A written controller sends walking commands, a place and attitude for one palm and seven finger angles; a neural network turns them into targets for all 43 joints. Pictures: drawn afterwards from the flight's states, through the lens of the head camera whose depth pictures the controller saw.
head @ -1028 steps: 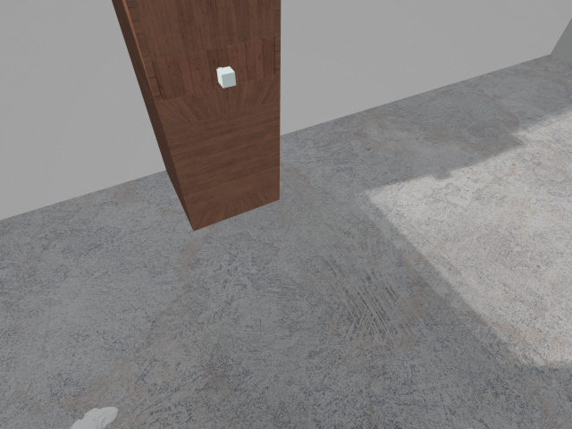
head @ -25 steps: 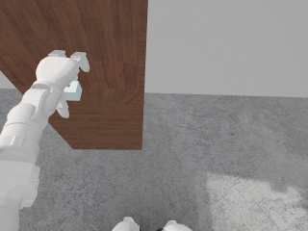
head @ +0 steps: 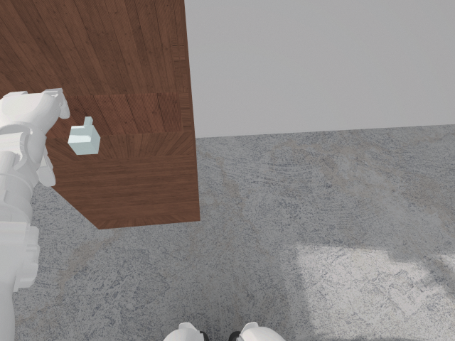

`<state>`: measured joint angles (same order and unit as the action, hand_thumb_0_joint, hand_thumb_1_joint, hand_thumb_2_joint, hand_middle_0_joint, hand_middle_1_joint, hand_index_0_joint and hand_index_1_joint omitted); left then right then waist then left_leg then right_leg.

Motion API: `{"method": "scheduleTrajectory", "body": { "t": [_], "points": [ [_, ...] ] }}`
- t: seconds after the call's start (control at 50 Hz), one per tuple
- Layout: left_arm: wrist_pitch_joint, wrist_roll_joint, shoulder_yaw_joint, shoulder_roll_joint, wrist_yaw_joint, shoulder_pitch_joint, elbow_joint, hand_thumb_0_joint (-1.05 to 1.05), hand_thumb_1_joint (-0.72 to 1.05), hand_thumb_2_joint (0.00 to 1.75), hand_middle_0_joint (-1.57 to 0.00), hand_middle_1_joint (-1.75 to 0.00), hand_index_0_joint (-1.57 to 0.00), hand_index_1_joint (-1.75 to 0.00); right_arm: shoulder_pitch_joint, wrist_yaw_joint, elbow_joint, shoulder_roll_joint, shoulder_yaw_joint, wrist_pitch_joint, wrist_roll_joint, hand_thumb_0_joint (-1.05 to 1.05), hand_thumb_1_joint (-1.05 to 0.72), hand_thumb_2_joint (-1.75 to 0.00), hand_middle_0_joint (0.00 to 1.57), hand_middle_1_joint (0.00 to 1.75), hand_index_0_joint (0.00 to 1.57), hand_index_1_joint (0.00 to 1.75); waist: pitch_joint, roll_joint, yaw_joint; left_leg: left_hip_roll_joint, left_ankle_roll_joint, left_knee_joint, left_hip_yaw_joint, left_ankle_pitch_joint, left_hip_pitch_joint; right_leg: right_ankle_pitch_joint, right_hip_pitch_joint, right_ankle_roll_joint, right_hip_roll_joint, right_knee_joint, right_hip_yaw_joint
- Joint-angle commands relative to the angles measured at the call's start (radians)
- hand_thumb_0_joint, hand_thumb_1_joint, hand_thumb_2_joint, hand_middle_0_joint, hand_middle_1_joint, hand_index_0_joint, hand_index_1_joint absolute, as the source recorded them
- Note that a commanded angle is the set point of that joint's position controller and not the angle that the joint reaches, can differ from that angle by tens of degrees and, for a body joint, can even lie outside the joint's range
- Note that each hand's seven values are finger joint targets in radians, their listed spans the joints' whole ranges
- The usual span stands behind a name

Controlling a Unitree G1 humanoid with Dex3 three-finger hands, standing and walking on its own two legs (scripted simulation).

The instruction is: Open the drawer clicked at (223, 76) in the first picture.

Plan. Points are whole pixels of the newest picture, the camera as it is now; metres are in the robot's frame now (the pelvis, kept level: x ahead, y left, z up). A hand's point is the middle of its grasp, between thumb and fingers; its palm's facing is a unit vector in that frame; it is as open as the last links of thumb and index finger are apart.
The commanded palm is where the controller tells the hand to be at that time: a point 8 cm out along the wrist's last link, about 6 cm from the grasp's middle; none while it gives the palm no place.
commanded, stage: lower the fingers behind the handle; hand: left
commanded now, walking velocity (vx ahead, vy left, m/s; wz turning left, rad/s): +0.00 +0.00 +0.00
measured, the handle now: (86, 132) +0.54 +0.26 -0.02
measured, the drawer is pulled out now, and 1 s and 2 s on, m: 0.00 0.00 0.00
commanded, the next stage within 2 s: lift the fingers back up to retry in 1.60 s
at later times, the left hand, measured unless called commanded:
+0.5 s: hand (72, 130) +0.50 +0.26 +0.03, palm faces +0.00 +0.00 -1.00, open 13.6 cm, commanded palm +0.50 +0.26 +0.06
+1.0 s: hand (74, 142) +0.51 +0.28 -0.01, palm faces +0.06 -0.04 -1.00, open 13.0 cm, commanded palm +0.51 +0.25 +0.02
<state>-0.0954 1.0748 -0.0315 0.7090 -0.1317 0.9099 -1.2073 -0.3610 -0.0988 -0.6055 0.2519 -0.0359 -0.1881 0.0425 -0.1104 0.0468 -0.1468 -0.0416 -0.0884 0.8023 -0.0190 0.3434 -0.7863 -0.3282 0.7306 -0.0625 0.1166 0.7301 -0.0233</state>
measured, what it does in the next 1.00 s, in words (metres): lowers itself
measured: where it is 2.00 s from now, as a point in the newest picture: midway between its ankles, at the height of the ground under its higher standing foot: outside the picture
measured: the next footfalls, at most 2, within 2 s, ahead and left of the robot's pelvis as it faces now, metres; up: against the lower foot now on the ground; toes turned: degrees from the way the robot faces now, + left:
none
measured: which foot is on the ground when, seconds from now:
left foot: down 0.00-1.00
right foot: down 0.00-1.00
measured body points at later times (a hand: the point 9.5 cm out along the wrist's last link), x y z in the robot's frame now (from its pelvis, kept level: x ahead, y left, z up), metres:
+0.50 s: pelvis +0.01 +0.02 -0.01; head +0.11 +0.04 +0.42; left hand +0.50 +0.26 +0.08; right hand +0.04 -0.24 -0.14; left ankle +0.01 +0.06 -0.70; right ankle +0.00 -0.08 -0.70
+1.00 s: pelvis -0.02 +0.02 -0.05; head +0.12 +0.05 +0.37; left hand +0.50 +0.28 +0.04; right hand -0.04 -0.27 -0.15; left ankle +0.01 +0.06 -0.70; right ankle +0.00 -0.08 -0.70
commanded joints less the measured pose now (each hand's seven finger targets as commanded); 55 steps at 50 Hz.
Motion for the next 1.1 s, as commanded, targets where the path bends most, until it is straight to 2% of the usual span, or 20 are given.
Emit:
{"method": "scheduleTrajectory", "body": {
  "t": [0.0, 0.02, 0.08, 0.14, 0.16, 0.18, 0.28, 0.3, 0.38, 0.44, 0.64, 0.66, 0.74, 0.76, 0.78, 0.82, 0.86, 0.92, 1.0, 1.08],
  "points": [
    [-0.148, -0.051, -0.06, 0.046, -0.003, 0.397, 0.324, 0.0, -0.5, 0.3, -0.3, -1.2, -0.3, -1.2, -0.153, -0.01, 0.022, 0.178, 0.111, 0.049, -0.02, 0.0, -0.9, -0.9, 0.2, 0.3, 0.2, 0.3, -0.405, 0.074, -0.04, 0.028, 0.02, -0.021, 0.079, -0.196, 0.35, 0.112, -0.022, 0.027, -0.042, -0.083, 0.056],
    [-0.176, -0.075, -0.06, 0.029, -0.001, 0.429, 0.37, 0.0, -0.5, 0.3, -0.3, -1.2, -0.3, -1.2, -0.164, -0.004, 0.005, 0.177, 0.119, 0.054, -0.025, 0.0, -0.9, -0.9, 0.2, 0.3, 0.2, 0.3, -0.424, 0.088, -0.053, 0.032, 0.023, -0.009, 0.091, -0.224, 0.385, 0.115, 0.008, 0.025, -0.041, -0.071, 0.048],
    [-0.236, -0.088, 0.046, 0.141, -0.047, 0.499, 0.499, 0.0, -0.5, 0.3, -0.3, -1.2, -0.3, -1.2, -0.181, 0.002, -0.028, 0.197, 0.133, 0.056, -0.039, 0.0, -0.9, -0.9, 0.2, 0.3, 0.2, 0.3, -0.522, 0.13, -0.035, 0.033, 0.037, 0.026, 0.124, -0.29, 0.435, 0.124, 0.072, 0.018, -0.034, -0.019, 0.038],
    [-0.228, -0.054, 0.077, 0.149, -0.142, 0.479, 0.459, 0.0, -0.5, 0.3, -0.3, -1.2, -0.3, -1.2, -0.181, 0.02, -0.065, 0.199, 0.137, 0.055, -0.056, 0.0, -0.9, -0.9, 0.2, 0.3, 0.2, 0.3, -0.488, 0.17, -0.023, 0.038, 0.067, 0.055, 0.15, -0.341, 0.42, 0.113, 0.169, 0.006, -0.025, 0.025, 0.013],
    [-0.203, -0.051, 0.058, 0.1, -0.169, 0.437, 0.404, 0.0, -0.5, 0.3, -0.3, -1.2, -0.3, -1.2, -0.18, 0.031, -0.072, 0.196, 0.137, 0.053, -0.061, 0.0, -0.9, -0.9, 0.2, 0.3, 0.2, 0.3, -0.44, 0.175, -0.022, 0.04, 0.073, 0.058, 0.154, -0.347, 0.404, 0.105, 0.199, 0.003, -0.021, 0.031, 0.001],
    [-0.177, -0.041, 0.086, 0.123, -0.2, 0.428, 0.374, 0.0, -0.5, 0.3, -0.3, -1.2, -0.3, -1.2, -0.181, 0.039, -0.075, 0.202, 0.136, 0.047, -0.064, 0.0, -0.9, -0.9, 0.2, 0.3, 0.2, 0.3, -0.433, 0.152, -0.018, 0.047, 0.082, 0.058, 0.167, -0.356, 0.392, 0.103, 0.213, 0.003, -0.021, 0.043, -0.009],
    [0.024, 0.015, 0.108, 0.146, -0.28, 0.361, 0.2, 0.0, -0.5, 0.3, -0.3, -1.2, -0.3, -1.2, -0.182, 0.076, -0.052, 0.215, 0.126, 0.011, -0.07, 0.0, -0.9, -0.9, 0.2, 0.3, 0.2, 0.3, -0.497, 0.129, 0.015, 0.043, 0.09, 0.068, 0.134, -0.499, 0.37, 0.183, 0.123, 0.005, -0.004, 0.049, -0.025],
    [0.062, 0.026, 0.072, 0.125, -0.28, 0.394, 0.183, 0.0, -0.5, 0.3, -0.3, -1.2, -0.3, -1.2, -0.183, 0.077, -0.052, 0.217, 0.124, 0.0, -0.066, 0.0, -0.9, -0.9, 0.2, 0.3, 0.2, 0.3, -0.469, 0.102, -0.005, 0.044, 0.086, 0.062, 0.129, -0.482, 0.354, 0.184, 0.114, 0.008, -0.004, 0.04, -0.027],
    [0.165, 0.05, 0.016, 0.093, -0.258, 0.43, 0.094, 0.0, -0.5, 0.3, -0.3, -1.2, -0.3, -1.2, -0.178, 0.075, -0.038, 0.211, 0.112, -0.027, -0.047, 0.0, -0.9, -0.9, 0.2, 0.3, 0.2, 0.3, -0.413, 0.044, -0.023, 0.034, 0.061, 0.026, 0.109, -0.373, 0.303, 0.158, 0.072, 0.016, -0.008, 0.001, -0.015],
    [0.192, 0.034, 0.016, 0.124, -0.203, 0.411, 0.021, 0.0, -0.5, 0.3, -0.3, -1.2, -0.3, -1.2, -0.166, 0.057, -0.022, 0.208, 0.094, -0.035, -0.035, 0.0, -0.9, -0.9, 0.2, 0.3, 0.2, 0.3, -0.358, -0.012, -0.029, 0.029, 0.038, -0.003, 0.096, -0.278, 0.242, 0.131, 0.023, 0.02, -0.019, -0.02, -0.001],
    [0.026, 0.016, -0.019, 0.112, -0.074, 0.37, 0.009, 0.0, -0.5, 0.3, -0.3, -1.2, -0.3, -1.2, -0.136, 0.011, 0.055, 0.2, 0.067, 0.016, -0.027, 0.0, -0.9, -0.9, 0.2, 0.3, 0.2, 0.3, -0.231, -0.042, -0.054, 0.024, 0.013, 0.026, 0.094, -0.013, 0.074, -0.037, 0.121, 0.023, -0.036, 0.006, 0.02],
    [-0.01, 0.016, 0.0, 0.134, -0.074, 0.395, 0.05, 0.0, -0.5, 0.3, -0.3, -1.2, -0.3, -1.2, -0.142, 0.008, 0.057, 0.199, 0.07, 0.028, -0.031, 0.0, -0.9, -0.9, 0.2, 0.3, 0.2, 0.3, -0.251, -0.022, -0.05, 0.027, 0.013, 0.042, 0.099, -0.004, 0.06, -0.042, 0.135, 0.021, -0.038, 0.027, 0.022],
    [-0.156, 0.014, 0.08, 0.213, -0.118, 0.499, 0.298, 0.0, -0.5, 0.3, -0.3, -1.2, -0.3, -1.2, -0.161, 0.011, 0.034, 0.202, 0.098, 0.069, -0.055, 0.0, -0.9, -0.9, 0.2, 0.3, 0.2, 0.3, -0.503, 0.128, -0.029, 0.045, 0.032, 0.118, 0.149, -0.081, 0.185, -0.019, 0.229, 0.017, -0.035, 0.122, 0.017],
    [-0.144, 0.037, 0.077, 0.195, -0.149, 0.433, 0.235, 0.0, -0.5, 0.3, -0.3, -1.2, -0.3, -1.2, -0.166, 0.015, 0.02, 0.201, 0.102, 0.068, -0.059, 0.0, -0.9, -0.9, 0.2, 0.3, 0.2, 0.3, -0.504, 0.141, -0.022, 0.048, 0.047, 0.127, 0.171, -0.101, 0.208, -0.021, 0.281, 0.011, -0.028, 0.141, 0.004],
    [-0.126, 0.036, 0.028, 0.115, -0.17, 0.435, 0.21, 0.0, -0.5, 0.3, -0.3, -1.2, -0.3, -1.2, -0.166, 0.022, 0.007, 0.199, 0.104, 0.071, -0.062, 0.0, -0.9, -0.9, 0.2, 0.3, 0.2, 0.3, -0.473, 0.124, -0.046, 0.056, 0.051, 0.137, 0.178, -0.098, 0.201, -0.024, 0.324, 0.015, -0.027, 0.146, -0.004],
    [-0.093, 0.026, 0.022, 0.082, -0.207, 0.442, 0.178, 0.0, -0.5, 0.3, -0.3, -1.2, -0.3, -1.2, -0.176, 0.035, -0.011, 0.205, 0.11, 0.075, -0.062, 0.0, -0.9, -0.9, 0.2, 0.3, 0.2, 0.3, -0.432, 0.114, -0.053, 0.069, 0.066, 0.131, 0.213, -0.072, 0.193, -0.036, 0.375, 0.016, -0.03, 0.158, -0.016],
    [-0.049, 0.025, 0.036, 0.104, -0.247, 0.487, 0.177, 0.0, -0.5, 0.3, -0.3, -1.2, -0.3, -1.2, -0.197, 0.043, -0.033, 0.218, 0.117, 0.073, -0.064, 0.0, -0.9, -0.9, 0.2, 0.3, 0.2, 0.3, -0.484, 0.119, -0.06, 0.071, 0.07, 0.136, 0.225, -0.082, 0.212, -0.026, 0.383, 0.018, -0.03, 0.165, -0.019],
    [0.05, 0.048, 0.012, 0.096, -0.275, 0.545, 0.115, 0.0, -0.5, 0.3, -0.3, -1.2, -0.3, -1.2, -0.213, 0.051, -0.058, 0.223, 0.112, 0.063, -0.062, 0.0, -0.9, -0.9, 0.2, 0.3, 0.2, 0.3, -0.469, 0.143, -0.075, 0.069, 0.08, 0.128, 0.23, -0.097, 0.222, -0.022, 0.4, 0.016, -0.027, 0.16, -0.032],
    [0.169, 0.066, -0.018, 0.107, -0.246, 0.535, -0.007, 0.0, -0.5, 0.3, -0.3, -1.2, -0.3, -1.2, -0.22, 0.05, -0.054, 0.224, 0.091, 0.041, -0.049, 0.0, -0.9, -0.9, 0.2, 0.3, 0.2, 0.3, -0.397, 0.109, -0.089, 0.05, 0.055, 0.111, 0.184, -0.06, 0.158, -0.036, 0.342, 0.017, -0.021, 0.119, -0.032],
    [0.199, 0.056, -0.029, 0.141, -0.165, 0.533, -0.049, 0.0, -0.5, 0.3, -0.3, -1.2, -0.3, -1.2, -0.212, 0.034, -0.034, 0.223, 0.07, 0.029, -0.037, 0.0, -0.9, -0.9, 0.2, 0.3, 0.2, 0.3, -0.367, 0.068, -0.101, 0.034, 0.029, 0.113, 0.138, -0.05, 0.093, -0.037, 0.268, 0.023, -0.022, 0.09, -0.016]
  ]
}}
